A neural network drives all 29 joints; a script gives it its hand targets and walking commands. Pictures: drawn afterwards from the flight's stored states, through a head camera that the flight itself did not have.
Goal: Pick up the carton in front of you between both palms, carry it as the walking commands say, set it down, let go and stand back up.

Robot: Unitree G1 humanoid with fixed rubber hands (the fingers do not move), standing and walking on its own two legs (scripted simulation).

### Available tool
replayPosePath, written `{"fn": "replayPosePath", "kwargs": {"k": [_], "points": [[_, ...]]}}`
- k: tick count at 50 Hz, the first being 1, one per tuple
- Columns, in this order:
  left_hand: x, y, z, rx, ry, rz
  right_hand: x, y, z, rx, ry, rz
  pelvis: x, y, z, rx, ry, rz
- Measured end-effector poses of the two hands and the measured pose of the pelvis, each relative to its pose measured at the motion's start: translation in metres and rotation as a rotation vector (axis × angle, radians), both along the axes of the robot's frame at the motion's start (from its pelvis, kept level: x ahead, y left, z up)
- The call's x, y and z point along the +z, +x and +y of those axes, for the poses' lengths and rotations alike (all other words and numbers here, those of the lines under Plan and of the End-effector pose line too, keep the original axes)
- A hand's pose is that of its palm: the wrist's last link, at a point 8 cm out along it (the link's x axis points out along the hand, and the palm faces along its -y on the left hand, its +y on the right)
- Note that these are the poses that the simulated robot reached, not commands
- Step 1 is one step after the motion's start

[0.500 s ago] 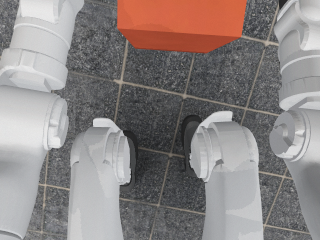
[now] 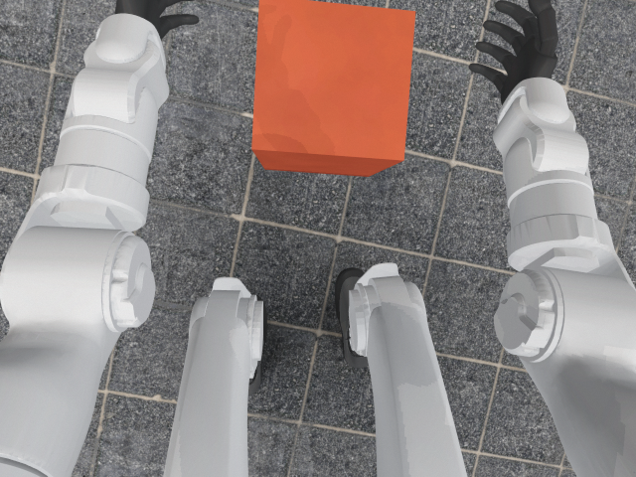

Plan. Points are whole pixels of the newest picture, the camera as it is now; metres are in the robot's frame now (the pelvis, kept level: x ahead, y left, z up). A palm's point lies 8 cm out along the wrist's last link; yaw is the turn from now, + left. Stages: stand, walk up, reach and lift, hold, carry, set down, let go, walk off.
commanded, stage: set down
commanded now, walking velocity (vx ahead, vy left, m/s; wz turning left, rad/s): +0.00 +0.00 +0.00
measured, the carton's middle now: (325, 105) +0.56 -0.06 -0.37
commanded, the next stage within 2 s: let go in 0.40 s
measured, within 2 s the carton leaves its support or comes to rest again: neither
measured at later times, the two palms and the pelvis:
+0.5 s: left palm out of the picture +0.57 +0.15 +0.06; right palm out of the picture +0.52 -0.25 +0.04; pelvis +0.02 -0.01 +0.14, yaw +1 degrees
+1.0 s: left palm out of the picture +0.41 +0.16 +0.16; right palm out of the picture +0.36 -0.28 +0.15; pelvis +0.08 -0.03 +0.25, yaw -1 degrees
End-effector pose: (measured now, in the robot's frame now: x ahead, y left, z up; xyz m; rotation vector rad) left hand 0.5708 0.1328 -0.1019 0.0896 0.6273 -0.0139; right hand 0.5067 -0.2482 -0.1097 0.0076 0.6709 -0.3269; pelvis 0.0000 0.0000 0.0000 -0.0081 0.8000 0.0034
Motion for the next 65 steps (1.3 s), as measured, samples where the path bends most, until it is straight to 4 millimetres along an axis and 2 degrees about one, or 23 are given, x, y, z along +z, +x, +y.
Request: {"fn": "replayPosePath", "kwargs": {"k": [2,9,13,18,25,30,34,40,44,47,51,56,61,65], "points": [[0.009,0.002,-0.004,-0.008,0.006,-0.014,0.013,-0.001,-0.009,-0.006,-0.01,-0.02,0.008,0.001,0.003,-0.002,-0.005,0.015],[0.074,0.01,-0.011,-0.011,0.067,-0.016,0.08,0.012,-0.027,0.023,0.036,-0.076,0.051,0.008,0.008,-0.021,0.002,0.003],[0.1,0.009,-0.007,-0.01,0.083,0.023,0.1,0.014,-0.02,0.035,0.056,-0.047,0.077,0.014,0.003,-0.036,0.023,0.004],[0.13,0.009,-0.001,0.002,0.027,-0.01,0.122,0.016,-0.01,0.038,0.043,-0.055,0.104,0.02,-0.006,-0.03,0.033,0.006],[0.158,0.003,0.013,0.002,0.049,-0.015,0.152,0.016,-0.004,0.062,0.031,-0.066,0.14,0.024,-0.014,-0.014,0.029,-0.001],[0.174,-0.021,0.014,0.007,0.08,0.017,0.167,-0.012,-0.01,0.128,-0.016,0.019,0.167,0.033,-0.018,-0.004,0.026,-0.039],[0.188,-0.061,0.012,0.025,0.111,0.066,0.187,-0.045,-0.016,0.193,-0.039,0.065,0.19,0.044,-0.021,-0.006,0.028,-0.093],[0.223,-0.115,0.022,0.055,0.129,0.102,0.227,-0.083,-0.024,0.266,-0.067,0.101,0.22,0.058,-0.026,-0.023,0.036,-0.22],[0.24,-0.133,0.025,0.024,0.13,0.089,0.249,-0.103,-0.03,0.25,-0.079,0.084,0.232,0.065,-0.028,-0.029,0.034,-0.299],[0.253,-0.145,0.027,0.011,0.122,0.077,0.258,-0.124,-0.035,0.225,-0.076,0.103,0.24,0.072,-0.028,-0.031,0.03,-0.35],[0.261,-0.17,0.031,0.004,0.109,0.107,0.266,-0.161,-0.028,0.226,-0.054,0.143,0.251,0.083,-0.027,-0.034,0.022,-0.413],[0.275,-0.208,0.049,0.02,0.114,0.138,0.287,-0.199,-0.014,0.209,-0.03,0.134,0.264,0.099,-0.023,-0.033,0.01,-0.496],[0.3,-0.234,0.071,0.04,0.117,0.112,0.309,-0.218,-0.001,0.244,-0.045,0.13,0.277,0.109,-0.014,-0.025,0.003,-0.605],[0.309,-0.25,0.084,0.027,0.114,0.121,0.321,-0.224,0.006,0.264,-0.057,0.129,0.281,0.115,-0.006,-0.024,-0.006,-0.691]]}}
